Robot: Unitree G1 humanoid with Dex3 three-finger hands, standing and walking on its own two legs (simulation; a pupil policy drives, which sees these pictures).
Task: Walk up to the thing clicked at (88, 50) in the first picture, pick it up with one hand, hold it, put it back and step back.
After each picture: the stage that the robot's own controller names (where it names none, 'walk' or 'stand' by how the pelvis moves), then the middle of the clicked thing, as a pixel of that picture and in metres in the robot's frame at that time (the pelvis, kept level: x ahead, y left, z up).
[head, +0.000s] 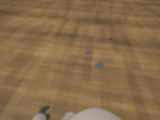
stand; (88, 51) +1.39 +0.01 -0.72
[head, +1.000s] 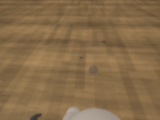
walk; (80, 56) +1.25 +0.25 -0.71
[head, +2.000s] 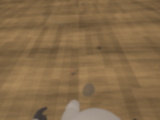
walk; (72, 72) +0.75 +0.32 -0.72
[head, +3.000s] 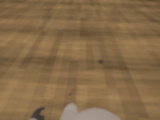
walk; (69, 92) +0.43 +0.25 -0.71
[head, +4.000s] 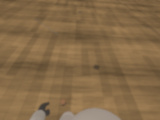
stand; (63, 102) +0.31 +0.26 -0.72
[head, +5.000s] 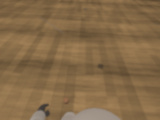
stand; (66, 101) +0.31 +0.25 -0.72
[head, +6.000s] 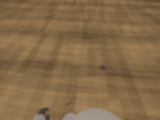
stand; (67, 101) +0.31 +0.24 -0.72
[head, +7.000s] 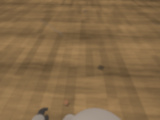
stand; (66, 103) +0.30 +0.26 -0.73
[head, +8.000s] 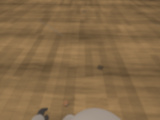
stand; (66, 103) +0.29 +0.26 -0.73
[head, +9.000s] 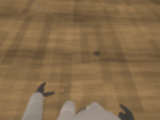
go down; (62, 91) +0.31 +0.26 -0.67
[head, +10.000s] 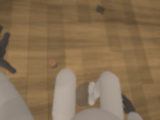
go down; (53, 63) +0.38 +0.27 -0.30
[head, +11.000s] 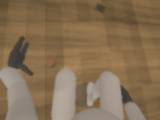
close in; (50, 63) +0.38 +0.27 -0.29
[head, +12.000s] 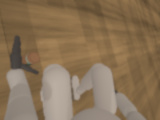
close in; (28, 59) +0.37 +0.26 -0.22
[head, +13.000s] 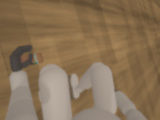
close; (31, 59) +0.38 +0.23 -0.23
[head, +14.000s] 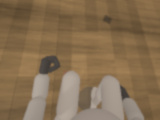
lift; (69, 74) +0.33 +0.15 -0.35
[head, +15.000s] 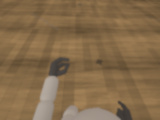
go down; (72, 113) +0.17 +0.12 -0.68
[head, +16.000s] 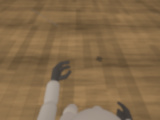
stand; (71, 107) +0.20 +0.14 -0.69
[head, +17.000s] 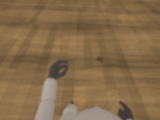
stand; (71, 104) +0.22 +0.14 -0.70
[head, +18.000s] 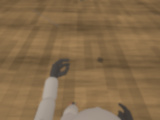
stand; (72, 105) +0.23 +0.14 -0.69
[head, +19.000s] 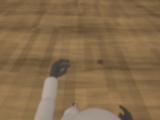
stand; (73, 105) +0.25 +0.14 -0.70
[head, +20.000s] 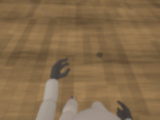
stand; (72, 98) +0.27 +0.14 -0.67
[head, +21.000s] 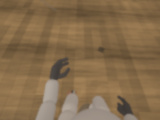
stand; (72, 93) +0.28 +0.13 -0.63
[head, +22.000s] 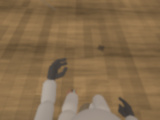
stand; (72, 92) +0.28 +0.14 -0.62
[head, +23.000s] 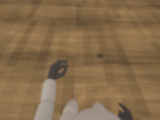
stand; (72, 98) +0.28 +0.13 -0.67
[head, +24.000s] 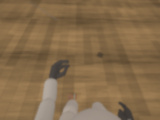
stand; (72, 96) +0.29 +0.14 -0.67
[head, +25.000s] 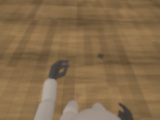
stand; (73, 96) +0.29 +0.14 -0.67
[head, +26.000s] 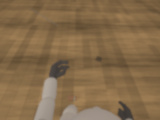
stand; (72, 98) +0.30 +0.15 -0.70
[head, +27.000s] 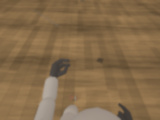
stand; (73, 97) +0.32 +0.14 -0.70
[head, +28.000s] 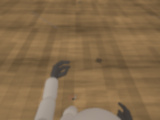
stand; (72, 97) +0.34 +0.15 -0.70
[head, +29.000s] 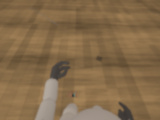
stand; (72, 94) +0.35 +0.15 -0.69
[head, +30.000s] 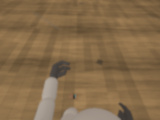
stand; (73, 96) +0.35 +0.14 -0.71
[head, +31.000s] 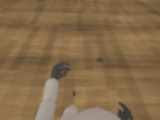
stand; (73, 93) +0.38 +0.15 -0.70
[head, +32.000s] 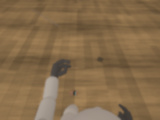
stand; (73, 92) +0.38 +0.15 -0.69
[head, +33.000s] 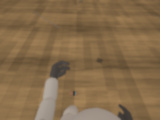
stand; (73, 93) +0.39 +0.15 -0.70
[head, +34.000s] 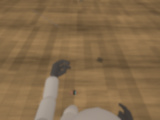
hold; (73, 92) +0.39 +0.15 -0.70
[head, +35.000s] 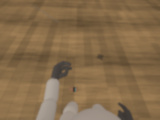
stand; (73, 89) +0.40 +0.15 -0.69
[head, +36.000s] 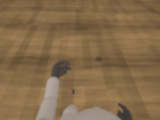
stand; (73, 91) +0.39 +0.15 -0.70
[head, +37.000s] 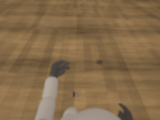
stand; (73, 94) +0.40 +0.15 -0.70
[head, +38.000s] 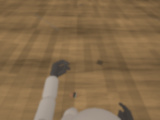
stand; (73, 94) +0.39 +0.15 -0.70
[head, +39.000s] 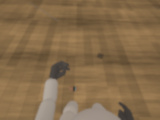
stand; (73, 88) +0.39 +0.15 -0.68
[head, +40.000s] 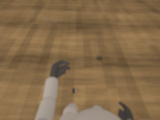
stand; (73, 90) +0.40 +0.15 -0.69
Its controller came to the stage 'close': yes
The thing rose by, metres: 0.01
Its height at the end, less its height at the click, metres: -0.02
